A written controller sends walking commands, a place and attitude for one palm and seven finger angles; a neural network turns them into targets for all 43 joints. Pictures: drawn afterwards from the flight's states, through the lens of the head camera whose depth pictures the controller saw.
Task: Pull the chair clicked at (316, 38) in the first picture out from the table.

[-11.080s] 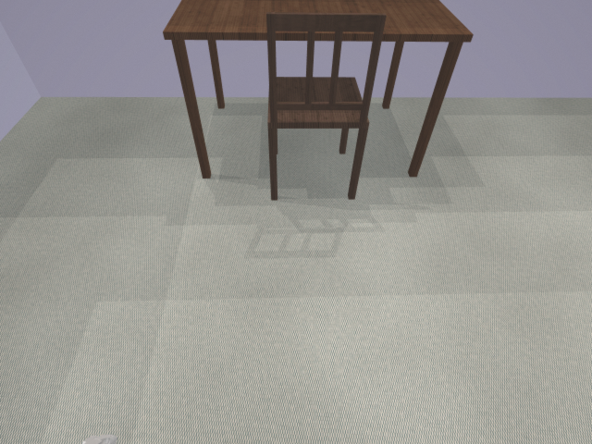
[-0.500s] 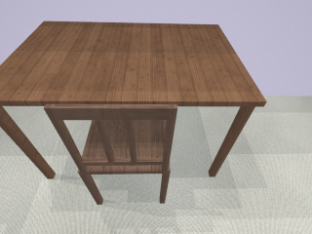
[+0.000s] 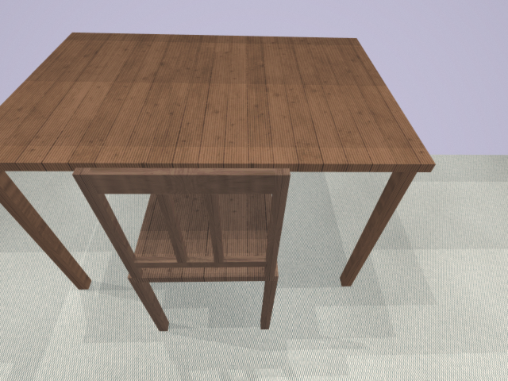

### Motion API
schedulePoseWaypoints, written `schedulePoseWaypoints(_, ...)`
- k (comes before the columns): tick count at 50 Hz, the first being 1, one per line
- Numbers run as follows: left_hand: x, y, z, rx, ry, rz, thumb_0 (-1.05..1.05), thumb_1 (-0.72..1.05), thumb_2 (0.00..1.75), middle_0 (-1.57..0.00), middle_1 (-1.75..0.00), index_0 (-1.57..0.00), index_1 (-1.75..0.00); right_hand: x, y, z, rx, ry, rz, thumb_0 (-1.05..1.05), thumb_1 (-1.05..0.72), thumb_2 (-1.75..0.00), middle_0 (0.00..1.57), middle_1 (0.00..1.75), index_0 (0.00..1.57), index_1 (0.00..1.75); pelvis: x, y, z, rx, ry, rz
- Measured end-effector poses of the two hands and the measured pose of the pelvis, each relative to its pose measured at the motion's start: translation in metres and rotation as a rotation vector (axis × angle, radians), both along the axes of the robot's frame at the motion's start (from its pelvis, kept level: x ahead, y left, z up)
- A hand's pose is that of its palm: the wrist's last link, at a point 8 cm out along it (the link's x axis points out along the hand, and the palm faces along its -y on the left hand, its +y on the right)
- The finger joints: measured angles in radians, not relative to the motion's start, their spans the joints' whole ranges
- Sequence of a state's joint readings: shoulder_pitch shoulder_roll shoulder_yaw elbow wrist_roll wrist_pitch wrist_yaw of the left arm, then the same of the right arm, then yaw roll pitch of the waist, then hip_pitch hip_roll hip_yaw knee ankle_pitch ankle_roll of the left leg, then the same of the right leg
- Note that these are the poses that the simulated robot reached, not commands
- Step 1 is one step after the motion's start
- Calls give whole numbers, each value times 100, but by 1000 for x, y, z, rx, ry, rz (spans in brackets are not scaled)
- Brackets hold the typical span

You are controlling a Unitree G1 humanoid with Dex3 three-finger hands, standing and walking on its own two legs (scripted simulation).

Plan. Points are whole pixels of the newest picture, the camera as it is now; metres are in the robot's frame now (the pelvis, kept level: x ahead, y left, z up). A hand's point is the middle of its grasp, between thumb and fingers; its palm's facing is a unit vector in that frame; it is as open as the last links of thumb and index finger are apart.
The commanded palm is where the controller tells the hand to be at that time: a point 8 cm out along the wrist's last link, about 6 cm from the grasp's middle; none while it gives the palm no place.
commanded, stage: look again from close up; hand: left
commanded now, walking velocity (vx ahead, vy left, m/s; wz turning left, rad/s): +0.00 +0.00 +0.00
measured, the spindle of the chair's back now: (174, 229) +0.45 +0.22 -0.11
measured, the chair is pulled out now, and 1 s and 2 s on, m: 0.00 0.00 0.00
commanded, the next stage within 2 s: raise the hand toward the chair's back in 0.56 s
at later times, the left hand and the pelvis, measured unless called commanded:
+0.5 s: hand out of the picture -0.04 +0.16 -0.18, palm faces +0.05 -0.98 -0.17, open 7.4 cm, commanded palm none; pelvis +0.00 +0.00 +0.00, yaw +0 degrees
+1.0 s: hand (174, 343) +0.18 +0.14 -0.03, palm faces +0.01 -1.00 +0.04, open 8.5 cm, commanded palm +0.12 +0.22 -0.07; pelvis -0.04 +0.00 -0.08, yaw +0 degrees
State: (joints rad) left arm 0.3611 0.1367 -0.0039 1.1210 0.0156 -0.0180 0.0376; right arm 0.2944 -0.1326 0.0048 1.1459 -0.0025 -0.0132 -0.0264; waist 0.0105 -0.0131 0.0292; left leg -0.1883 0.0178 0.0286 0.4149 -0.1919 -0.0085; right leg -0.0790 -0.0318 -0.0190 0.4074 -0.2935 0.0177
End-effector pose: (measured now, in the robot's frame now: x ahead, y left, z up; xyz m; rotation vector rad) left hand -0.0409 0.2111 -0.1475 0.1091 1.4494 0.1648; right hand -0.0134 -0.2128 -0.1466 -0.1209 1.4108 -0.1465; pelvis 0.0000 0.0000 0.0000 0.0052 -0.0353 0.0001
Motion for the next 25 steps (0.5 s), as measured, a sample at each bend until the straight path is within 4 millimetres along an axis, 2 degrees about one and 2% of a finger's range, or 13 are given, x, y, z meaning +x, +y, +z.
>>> schedulePoseWaypoints(25,-2,3,-1,-4,1,1,0,91,90,-20,-30,-20,-30,-2,2,1,-5,2,-1,0,-92,-90,20,30,20,30,-2,2,0,-2,1,2)
